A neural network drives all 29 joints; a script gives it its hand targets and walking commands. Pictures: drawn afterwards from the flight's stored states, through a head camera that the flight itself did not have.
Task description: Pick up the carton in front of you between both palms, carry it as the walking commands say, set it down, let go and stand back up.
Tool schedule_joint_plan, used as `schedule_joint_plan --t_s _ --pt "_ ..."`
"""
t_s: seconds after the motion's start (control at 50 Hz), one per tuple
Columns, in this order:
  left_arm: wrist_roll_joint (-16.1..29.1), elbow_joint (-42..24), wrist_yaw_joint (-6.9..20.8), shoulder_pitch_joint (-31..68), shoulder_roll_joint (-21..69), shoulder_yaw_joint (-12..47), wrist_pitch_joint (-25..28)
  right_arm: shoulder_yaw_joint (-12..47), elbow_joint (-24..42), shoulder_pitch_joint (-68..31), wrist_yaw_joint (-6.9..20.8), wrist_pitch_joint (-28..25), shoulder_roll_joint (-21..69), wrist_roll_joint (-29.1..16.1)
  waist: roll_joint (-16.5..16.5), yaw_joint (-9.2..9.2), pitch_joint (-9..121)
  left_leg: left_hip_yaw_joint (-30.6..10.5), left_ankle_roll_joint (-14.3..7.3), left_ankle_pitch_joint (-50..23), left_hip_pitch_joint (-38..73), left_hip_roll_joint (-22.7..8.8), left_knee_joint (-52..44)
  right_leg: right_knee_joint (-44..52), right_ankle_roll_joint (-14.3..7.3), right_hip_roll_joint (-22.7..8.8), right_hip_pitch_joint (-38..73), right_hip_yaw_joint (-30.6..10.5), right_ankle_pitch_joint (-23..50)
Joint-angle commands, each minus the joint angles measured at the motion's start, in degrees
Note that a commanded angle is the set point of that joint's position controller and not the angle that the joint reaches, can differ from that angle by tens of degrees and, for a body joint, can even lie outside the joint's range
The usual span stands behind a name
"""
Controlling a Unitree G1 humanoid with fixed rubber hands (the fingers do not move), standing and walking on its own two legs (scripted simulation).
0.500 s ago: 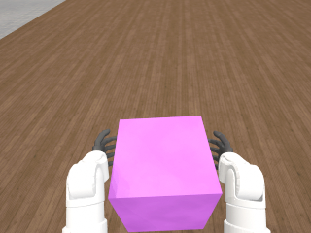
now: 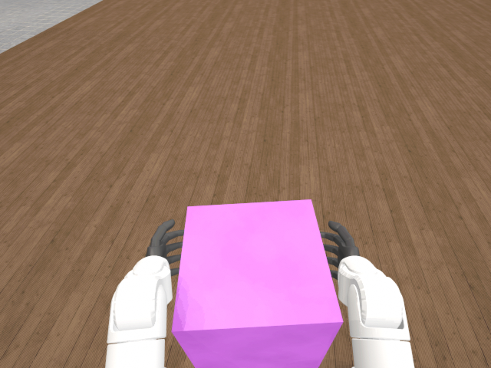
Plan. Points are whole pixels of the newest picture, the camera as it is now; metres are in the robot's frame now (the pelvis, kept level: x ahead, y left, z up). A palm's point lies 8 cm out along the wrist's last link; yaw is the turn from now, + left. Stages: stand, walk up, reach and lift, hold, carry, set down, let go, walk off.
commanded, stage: carry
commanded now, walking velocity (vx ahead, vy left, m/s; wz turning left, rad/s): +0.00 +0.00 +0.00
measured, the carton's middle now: (254, 292) +0.25 +0.00 -0.02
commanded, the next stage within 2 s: none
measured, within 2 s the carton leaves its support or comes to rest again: neither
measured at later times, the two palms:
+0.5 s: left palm (154, 275) +0.25 +0.16 +0.05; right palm (340, 276) +0.25 -0.14 +0.04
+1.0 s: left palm (171, 242) +0.31 +0.14 +0.05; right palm (340, 241) +0.32 -0.16 +0.04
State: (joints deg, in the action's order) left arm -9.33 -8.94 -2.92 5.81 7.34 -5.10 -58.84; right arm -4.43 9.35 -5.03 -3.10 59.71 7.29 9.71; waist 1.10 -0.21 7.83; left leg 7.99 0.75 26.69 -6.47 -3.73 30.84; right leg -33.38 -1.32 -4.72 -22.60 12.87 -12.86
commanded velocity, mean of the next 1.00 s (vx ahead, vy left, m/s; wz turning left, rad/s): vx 0.18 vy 0.00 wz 0.00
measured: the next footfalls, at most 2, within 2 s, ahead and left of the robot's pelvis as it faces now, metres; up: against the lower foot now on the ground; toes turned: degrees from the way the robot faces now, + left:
left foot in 1.26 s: +0.28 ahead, +0.14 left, +0.00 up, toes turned +9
right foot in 1.60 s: +0.42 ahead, -0.09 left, +0.00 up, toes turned +15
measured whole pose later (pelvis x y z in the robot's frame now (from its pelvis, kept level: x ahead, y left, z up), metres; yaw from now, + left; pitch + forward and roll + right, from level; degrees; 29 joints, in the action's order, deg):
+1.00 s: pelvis +0.03 -0.02 +0.01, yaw +2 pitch +3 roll +0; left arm -13.6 10.2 -0.8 12.9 8.3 -9.8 -40.7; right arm -9.2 -7.9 -10.7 -1.7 42.1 7.9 13.6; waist 0.9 -0.5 5.1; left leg 5.7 -0.3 29.6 -16.2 -3.6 50.0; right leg -27.1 -2.6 -3.9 -16.5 14.6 -13.6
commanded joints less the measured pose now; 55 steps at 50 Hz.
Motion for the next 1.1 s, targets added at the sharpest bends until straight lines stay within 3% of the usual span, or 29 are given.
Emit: schedule_joint_plan --t_s 0.0,0.16,0.26,0.34,0.48,0.64,0.66,0.7,0.72,0.74,0.78,0.82,0.86,0.88,0.9,0.92,0.94,0.96,0.98,1.0,1.04,1.08 --pt "16.85 0.11 13.20 21.53 48.22 35.35 2.99 35.05 1.60 -24.68 13.53 -4.32 46.81 -17.33 0.28 0.20 8.53 -3.03 -0.79 -28.64 -5.63 -6.10 -4.69 1.68 -0.40 -5.48 12.65 -5.86 22.02" --pt "10.20 10.33 12.85 24.15 45.47 26.95 11.88 27.08 -8.37 -27.70 13.17 -13.29 44.19 -11.09 0.08 0.22 5.51 -4.31 -1.83 -17.50 -8.66 -5.60 -7.83 4.75 0.02 -5.48 11.48 -6.65 12.63" --pt "6.59 18.76 13.59 28.29 47.10 21.56 18.40 21.70 -16.81 -31.71 13.48 -19.77 45.91 -7.55 -0.37 0.23 5.96 -4.70 -2.22 -14.60 -9.64 -5.25 -8.49 5.61 0.24 -5.42 11.95 -6.96 11.14" --pt "5.90 22.44 14.53 30.79 50.66 20.76 21.97 20.89 -20.33 -34.21 14.21 -23.32 49.74 -6.72 -0.63 0.18 7.48 -4.78 -2.45 -14.68 -9.30 -4.92 -7.99 5.76 0.27 -5.45 12.63 -7.09 11.98" --pt "8.63 18.96 14.95 28.56 53.13 25.24 20.27 25.73 -16.40 -32.21 14.63 -21.44 52.56 -9.61 -0.91 0.24 10.03 -4.61 -2.54 -17.89 -7.98 -4.69 -6.18 4.98 0.05 -5.79 13.21 -6.93 15.82" --pt "8.85 16.83 14.78 27.69 51.62 25.54 18.57 26.49 -14.05 -31.74 14.47 -19.75 51.03 -10.17 -0.96 0.25 8.94 -4.76 -2.51 -17.66 -8.76 -4.72 -6.15 4.99 0.01 -5.93 12.76 -7.11 15.82" --pt "8.93 16.81 14.78 27.76 51.59 25.48 18.60 26.51 -13.90 -31.80 14.47 -19.76 51.17 -10.08 -0.52 0.24 8.93 -4.79 -2.50 -13.16 -8.48 -5.10 -8.04 5.91 0.34 -5.86 12.63 -6.52 10.77" --pt "9.27 16.29 14.81 28.65 51.75 25.79 18.73 26.42 -13.26 -32.30 14.46 -19.79 51.29 -9.90 1.41 0.21 6.06 -7.52 -3.91 4.94 -9.13 -6.67 -15.13 5.59 1.79 -3.74 10.30 -3.93 -6.35" --pt "9.36 16.26 14.83 29.62 51.45 25.80 18.87 26.26 -13.11 -32.63 14.41 -19.86 51.25 -9.86 3.25 0.51 2.89 -11.05 -5.21 13.10 -9.10 -8.70 -19.79 3.45 2.73 -2.05 6.90 -1.97 -10.87" --pt "9.35 16.22 14.83 30.96 51.19 25.78 19.11 26.24 -12.99 -33.40 14.39 -19.95 51.33 -9.92 4.91 0.86 -0.99 -14.54 -6.34 16.90 -8.51 -11.06 -23.58 0.49 3.44 -0.38 2.90 -0.20 -10.37" --pt "9.13 16.40 14.78 32.24 51.13 25.68 19.37 26.01 -13.33 -34.19 14.36 -20.17 51.14 -9.77 6.70 1.05 -4.24 -16.47 -7.96 11.87 -4.09 -13.79 -24.50 -2.28 3.31 -0.75 -2.70 -1.12 -6.95" --pt "8.94 17.13 14.73 31.55 51.01 25.20 19.33 25.79 -13.91 -33.61 14.22 -20.14 50.82 -9.56 6.20 0.92 -2.61 -12.51 -7.79 -3.23 2.42 -12.08 -19.47 2.38 2.79 0.22 -2.86 -0.21 -6.13" --pt "8.87 18.78 14.73 28.88 51.20 24.49 19.28 25.88 -14.97 -32.26 14.05 -19.87 50.90 -9.31 3.60 0.27 3.05 -5.25 -4.96 -15.95 0.20 -8.06 -10.47 8.20 1.59 1.44 10.67 0.79 -2.81" --pt "8.60 19.41 14.74 28.15 51.64 24.11 19.26 26.28 -15.22 -31.76 14.12 -19.73 51.07 -9.41 -0.62 -0.20 6.36 -0.25 -2.53 -20.23 -5.00 -5.04 -2.67 10.85 -0.55 -1.57 19.88 -4.70 -3.15" --pt "7.83 20.56 14.72 25.39 51.35 23.10 19.01 26.56 -14.91 -32.04 14.24 -19.40 50.95 -9.61 -10.53 -1.16 9.81 2.73 -0.27 -16.80 -14.94 -1.74 9.41 14.53 -5.26 -10.15 29.48 -19.74 -0.98" --pt "7.62 20.68 14.73 23.57 51.38 22.93 18.88 26.94 -14.41 -31.57 14.39 -19.28 50.97 -9.79 -18.29 -1.86 9.99 2.38 0.04 -0.53 -27.86 2.02 19.19 19.12 -10.40 -17.40 37.53 -32.72 3.98" --pt "8.22 19.01 14.72 24.01 51.91 23.57 18.97 27.50 -13.81 -31.20 14.63 -19.53 51.07 -10.30 -13.85 -1.52 8.53 -2.87 -1.02 6.63 -32.65 0.69 26.03 20.69 -12.68 -20.63 36.84 -35.55 8.76" --pt "8.96 16.95 14.61 24.68 52.51 24.93 19.02 28.37 -12.72 -31.15 14.71 -19.85 51.68 -11.06 -8.30 -1.38 9.47 -5.22 -1.80 7.10 -33.37 -1.34 28.75 20.27 -12.69 -20.99 35.30 -32.91 9.67" --pt "9.86 14.56 14.54 25.99 52.72 26.72 19.14 29.05 -11.63 -31.10 14.65 -20.16 52.08 -11.51 -4.73 -1.07 10.65 -6.17 -2.27 5.30 -32.53 -2.94 25.99 20.87 -10.82 -20.19 33.56 -28.78 6.28" --pt "10.82 12.39 14.46 27.25 52.83 28.53 19.28 29.77 -10.29 -31.30 14.50 -20.47 52.20 -12.03 -3.65 -0.87 10.26 -5.73 -2.25 2.78 -30.16 -3.57 20.20 23.03 -8.58 -18.78 30.19 -24.44 1.37" --pt "12.27 9.30 14.20 28.52 52.47 30.99 19.37 31.48 -7.86 -31.33 13.91 -20.67 51.81 -12.72 -5.88 -0.91 9.55 -2.34 -1.71 -3.25 -24.75 -1.90 11.78 25.81 -6.53 -15.47 25.47 -17.33 -3.17" --pt "12.14 9.12 13.73 26.98 50.58 30.92 19.04 30.95 -7.88 -28.83 13.20 -20.32 49.94 -11.85 -8.20 -0.83 8.71 0.03 -1.17 -8.13 -22.10 -1.10 5.87 26.49 -5.73 -13.73 23.76 -13.26 -4.82"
